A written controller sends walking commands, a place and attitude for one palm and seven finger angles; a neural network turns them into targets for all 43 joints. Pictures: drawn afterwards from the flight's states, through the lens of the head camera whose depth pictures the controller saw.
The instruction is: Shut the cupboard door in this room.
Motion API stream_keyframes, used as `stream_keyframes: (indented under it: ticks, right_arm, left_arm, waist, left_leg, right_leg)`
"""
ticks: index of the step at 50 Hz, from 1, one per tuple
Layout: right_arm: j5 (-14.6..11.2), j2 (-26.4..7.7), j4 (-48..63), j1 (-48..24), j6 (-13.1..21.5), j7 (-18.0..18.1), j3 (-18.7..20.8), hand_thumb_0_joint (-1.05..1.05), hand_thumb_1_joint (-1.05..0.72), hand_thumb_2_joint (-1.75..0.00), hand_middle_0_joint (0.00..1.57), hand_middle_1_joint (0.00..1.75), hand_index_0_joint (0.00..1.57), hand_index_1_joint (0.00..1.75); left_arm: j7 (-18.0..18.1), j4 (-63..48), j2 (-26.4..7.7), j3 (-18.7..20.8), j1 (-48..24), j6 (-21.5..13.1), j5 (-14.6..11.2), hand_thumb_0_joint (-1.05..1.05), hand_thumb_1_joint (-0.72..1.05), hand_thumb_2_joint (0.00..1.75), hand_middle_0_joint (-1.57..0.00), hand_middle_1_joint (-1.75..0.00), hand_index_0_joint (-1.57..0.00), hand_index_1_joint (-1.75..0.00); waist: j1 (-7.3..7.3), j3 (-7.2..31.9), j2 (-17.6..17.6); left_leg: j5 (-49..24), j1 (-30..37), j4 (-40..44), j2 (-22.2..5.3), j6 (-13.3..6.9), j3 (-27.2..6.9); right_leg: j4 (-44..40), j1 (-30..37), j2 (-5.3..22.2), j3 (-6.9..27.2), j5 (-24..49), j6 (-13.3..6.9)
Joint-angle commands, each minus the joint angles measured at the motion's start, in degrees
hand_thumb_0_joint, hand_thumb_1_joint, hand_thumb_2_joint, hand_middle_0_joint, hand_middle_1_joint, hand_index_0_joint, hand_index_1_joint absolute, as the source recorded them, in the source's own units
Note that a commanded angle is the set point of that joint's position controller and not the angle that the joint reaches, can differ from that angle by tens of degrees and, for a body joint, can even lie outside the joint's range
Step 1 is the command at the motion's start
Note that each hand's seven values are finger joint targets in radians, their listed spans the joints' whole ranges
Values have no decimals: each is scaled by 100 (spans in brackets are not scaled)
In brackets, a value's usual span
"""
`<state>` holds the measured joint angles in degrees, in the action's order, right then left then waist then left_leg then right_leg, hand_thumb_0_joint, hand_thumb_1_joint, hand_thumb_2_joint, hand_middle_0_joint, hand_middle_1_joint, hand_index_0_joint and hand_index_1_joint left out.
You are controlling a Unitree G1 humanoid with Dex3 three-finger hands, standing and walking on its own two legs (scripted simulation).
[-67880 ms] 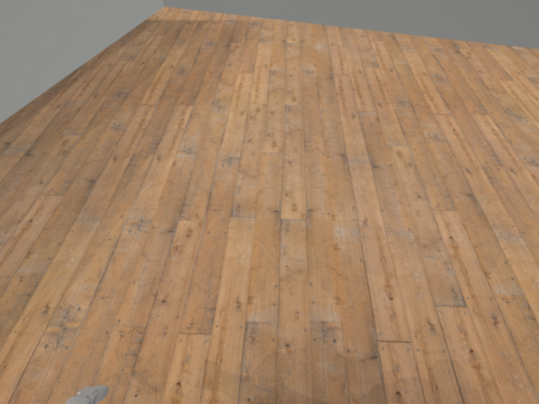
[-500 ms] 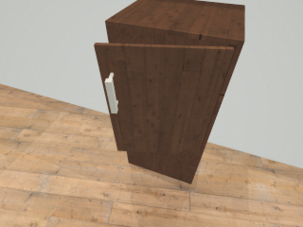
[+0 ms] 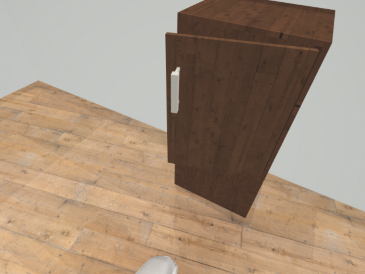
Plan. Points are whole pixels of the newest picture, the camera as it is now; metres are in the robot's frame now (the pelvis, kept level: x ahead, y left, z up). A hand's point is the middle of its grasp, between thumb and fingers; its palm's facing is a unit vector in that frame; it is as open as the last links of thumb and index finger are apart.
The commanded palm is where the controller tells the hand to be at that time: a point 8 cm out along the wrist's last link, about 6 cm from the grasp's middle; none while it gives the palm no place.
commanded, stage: come to a stop and stand still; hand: left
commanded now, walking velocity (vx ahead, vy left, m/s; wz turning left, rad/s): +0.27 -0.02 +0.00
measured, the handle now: (176, 90) +0.66 +0.11 +0.08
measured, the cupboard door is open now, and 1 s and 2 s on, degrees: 17 17 17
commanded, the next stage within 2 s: look again from close up in 1.74 s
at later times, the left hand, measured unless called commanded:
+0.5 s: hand out of the picture +0.01 +0.22 -0.13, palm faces -0.07 -0.98 -0.18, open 7.4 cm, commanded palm none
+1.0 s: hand out of the picture -0.06 +0.18 -0.14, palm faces -0.01 -0.98 -0.20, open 7.3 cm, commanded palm none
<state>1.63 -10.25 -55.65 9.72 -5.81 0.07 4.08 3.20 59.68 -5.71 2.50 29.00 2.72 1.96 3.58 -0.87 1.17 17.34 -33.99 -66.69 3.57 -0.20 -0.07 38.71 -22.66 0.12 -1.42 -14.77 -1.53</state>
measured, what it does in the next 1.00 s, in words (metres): steps on the spot: left foot, then right foot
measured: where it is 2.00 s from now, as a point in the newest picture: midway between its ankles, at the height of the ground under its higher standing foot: outside the picture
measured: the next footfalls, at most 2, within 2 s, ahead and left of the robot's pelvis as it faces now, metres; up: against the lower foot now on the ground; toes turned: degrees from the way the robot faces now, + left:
left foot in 0.12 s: +0.01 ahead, +0.09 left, +0.00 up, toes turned +2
right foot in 0.72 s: -0.06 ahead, -0.12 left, +0.00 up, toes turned -7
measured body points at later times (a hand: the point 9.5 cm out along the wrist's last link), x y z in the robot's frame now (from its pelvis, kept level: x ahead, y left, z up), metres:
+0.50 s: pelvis -0.09 +0.03 +0.04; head -0.10 +0.06 +0.49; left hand +0.01 +0.27 -0.11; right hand -0.21 -0.17 -0.10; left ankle -0.03 +0.09 -0.71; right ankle -0.07 -0.13 -0.62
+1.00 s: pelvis -0.07 +0.00 +0.03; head -0.07 +0.00 +0.48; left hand -0.06 +0.23 -0.12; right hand -0.07 -0.23 -0.12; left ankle -0.01 +0.12 -0.70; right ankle -0.10 -0.12 -0.71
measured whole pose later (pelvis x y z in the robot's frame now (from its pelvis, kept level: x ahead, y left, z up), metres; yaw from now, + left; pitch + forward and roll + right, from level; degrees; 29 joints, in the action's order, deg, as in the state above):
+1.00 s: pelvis -0.07 +0.00 +0.03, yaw -4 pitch -1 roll +0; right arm 0.8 -10.3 -57.5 17.6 -0.7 0.3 2.2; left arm 1.1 58.5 -8.9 1.7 19.2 -0.3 1.0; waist 0.5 -1.0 0.0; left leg 13.1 -18.0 -30.4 -1.4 1.3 2.3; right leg 25.0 -9.6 1.7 -2.5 -14.5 0.0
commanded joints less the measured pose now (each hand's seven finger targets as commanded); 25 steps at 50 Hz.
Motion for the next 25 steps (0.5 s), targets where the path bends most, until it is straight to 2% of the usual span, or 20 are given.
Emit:
stream_keyframes:
  ticks: [1, 2, 3, 4, 5, 6, 7, 8, 9, 10, 11, 12, 14, 15, 17, 20, 21, 23, 25]
  right_arm:
    - [-40, -149, 131, 1508, 335, -86, 42, 0, -90, -90, 20, 30, 20, 30]
    - [-51, -5, 122, 1386, 425, -77, -7, 0, -90, -90, 20, 30, 20, 30]
    - [-47, 55, -24, 1677, 466, -39, -24, 0, -90, -90, 20, 30, 20, 30]
    - [-21, 26, -160, 2008, 507, 22, -54, 0, -90, -90, 20, 30, 20, 30]
    - [10, -159, -210, 2009, 564, 139, -102, 0, -90, -90, 20, 30, 20, 30]
    - [-14, -350, -35, 1669, 606, 205, -110, 0, -90, -90, 20, 30, 20, 30]
    - [-30, -525, 88, 1092, 696, 271, -126, 0, -90, -90, 20, 30, 20, 30]
    - [-26, -424, 223, 661, 725, 262, -175, 0, -90, -90, 20, 30, 20, 30]
    - [-12, -361, 233, 587, 779, 231, -195, 0, -90, -90, 20, 30, 20, 30]
    - [-16, -477, 185, 674, 838, 210, -150, 0, -90, -90, 20, 30, 20, 30]
    - [-44, -491, 129, 769, 887, 224, -129, 0, -90, -90, 20, 30, 20, 30]
    - [-38, -545, 33, 945, 918, 233, -92, 0, -90, -90, 20, 30, 20, 30]
    - [-46, -540, -157, 1329, 936, 249, -72, 0, -90, -90, 20, 30, 20, 30]
    - [-39, -495, -226, 1525, 940, 254, -70, 0, -90, -90, 20, 30, 20, 30]
    - [-16, -416, -362, 1978, 950, 282, -99, 0, -90, -90, 20, 30, 20, 30]
    - [14, -453, -466, 2348, 953, 281, -128, 0, -90, -90, 20, 30, 20, 30]
    - [22, -395, -511, 2496, 960, 285, -152, 0, -90, -90, 20, 30, 20, 30]
    - [33, -445, -539, 2608, 940, 267, -180, 0, -90, -90, 20, 30, 20, 30]
    - [39, -566, -513, 2495, 893, 224, -163, 0, -90, -90, 20, 30, 20, 30]
  left_arm:
    - [60, -793, -1099, 179, -1565, -377, 107, 0, 90, 90, -20, -30, -20, -30]
    - [22, -643, -1233, 226, -1094, -303, 114, 0, 90, 90, -20, -30, -20, -30]
    - [-26, -539, -1190, 248, -955, -220, 69, 0, 90, 90, -20, -30, -20, -30]
    - [-72, -496, -935, 219, -999, -195, -2, 0, 90, 90, -20, -30, -20, -30]
    - [-93, -531, -453, 155, -832, -204, -66, 0, 90, 90, -20, -30, -20, -30]
    - [-128, -673, -301, 156, -459, -229, -59, 0, 90, 90, -20, -30, -20, -30]
    - [-166, -710, -538, 228, -648, -111, -16, 0, 90, 90, -20, -30, -20, -30]
    - [-209, -817, -791, 245, -1052, -85, -3, 0, 90, 90, -20, -30, -20, -30]
    - [-276, -781, -833, 251, -1026, -93, 5, 0, 90, 90, -20, -30, -20, -30]
    - [-331, -672, -789, 230, -907, -95, 7, 0, 90, 90, -20, -30, -20, -30]
    - [-378, -626, -792, 228, -912, -111, 16, 0, 90, 90, -20, -30, -20, -30]
    - [-405, -584, -779, 230, -898, -122, 10, 0, 90, 90, -20, -30, -20, -30]
    - [-424, -573, -802, 225, -993, -136, -6, 0, 90, 90, -20, -30, -20, -30]
    - [-428, -611, -820, 222, -1128, -155, -4, 0, 90, 90, -20, -30, -20, -30]
    - [-412, -722, -811, 206, -1429, -175, -5, 0, 90, 90, -20, -30, -20, -30]
    - [-442, -823, -790, 159, -1692, -190, 0, 0, 90, 90, -20, -30, -20, -30]
    - [-452, -843, -800, 140, -1823, -201, 8, 0, 90, 90, -20, -30, -20, -30]
    - [-470, -868, -763, 94, -1940, -194, -11, 0, 90, 90, -20, -30, -20, -30]
    - [-476, -888, -740, 62, -1964, -173, -41, 0, 90, 90, -20, -30, -20, -30]
  waist:
    - [-1038, -346, -824]
    - [-739, -305, -777]
    - [-773, -386, -660]
    - [-924, -633, -97]
    - [-823, -728, 944]
    - [-518, -651, 683]
    - [-242, -562, 874]
    - [-177, -1269, 938]
    - [-67, -1520, 489]
    - [-27, -1239, 155]
    - [-21, -1004, -18]
    - [-75, -727, -39]
    - [-209, -514, 215]
    - [-299, -497, 225]
    - [-485, -529, 155]
    - [-645, -406, 242]
    - [-716, -368, 383]
    - [-758, -277, 421]
    - [-718, -222, 550]
  left_leg:
    - [731, 2239, 1185, -268, -63, 313]
    - [1111, 2668, 2498, -159, -177, 528]
    - [735, 3240, 3754, -77, -221, 715]
    - [96, 3208, 4843, -222, -206, 702]
    - [54, 3015, 5486, -993, -337, 46]
    - [-492, 2632, 5266, -1787, -525, -849]
    - [1593, 1907, 5762, -2260, -651, -2140]
    - [2610, 1105, 6175, -2348, -752, -2578]
    - [2727, 834, 6246, -2249, -916, -2448]
    - [2636, 877, 6200, -2060, -954, -2189]
    - [2410, 1120, 6119, -1959, -962, -2132]
    - [2258, 1466, 6037, -1871, -920, -1933]
    - [2136, 1909, 5981, -1737, -806, -1694]
    - [2113, 2068, 5972, -1762, -823, -1666]
    - [2167, 2326, 6050, -1814, -779, -1833]
    - [1979, 2710, 6072, -1850, -797, -1774]
    - [1822, 2865, 6082, -1833, -780, -1818]
    - [1726, 2840, 6127, -1827, -788, -1687]
    - [1891, 2398, 6176, -1787, -816, -1512]
  right_leg:
    - [-2628, -1769, 958, 1460, -2361, -473]
    - [-2278, -1464, 883, 1485, -2376, -498]
    - [-1673, -1493, 559, 1382, -2590, -354]
    - [-189, -1338, 13, 902, -2229, -175]
    - [1941, -1424, -651, 398, -1336, 27]
    - [3366, -1831, -439, 426, -1064, 46]
    - [3592, -2162, -96, 896, -702, 97]
    - [3628, -2389, 143, 951, -143, 67]
    - [3815, -2317, 159, 849, 207, 40]
    - [3978, -2079, 92, 732, 400, 33]
    - [3974, -2103, 52, 672, 500, 36]
    - [3970, -2107, 30, 597, 580, 46]
    - [3891, -2305, 3, 483, 662, 60]
    - [3773, -2393, 27, 422, 606, 63]
    - [3501, -2558, 75, 374, 523, 80]
    - [2861, -2546, 213, 263, 409, 134]
    - [2580, -2498, 251, 221, 343, 142]
    - [2067, -2174, 292, 120, 167, 143]
    - [1553, -1572, 291, -30, -70, 124]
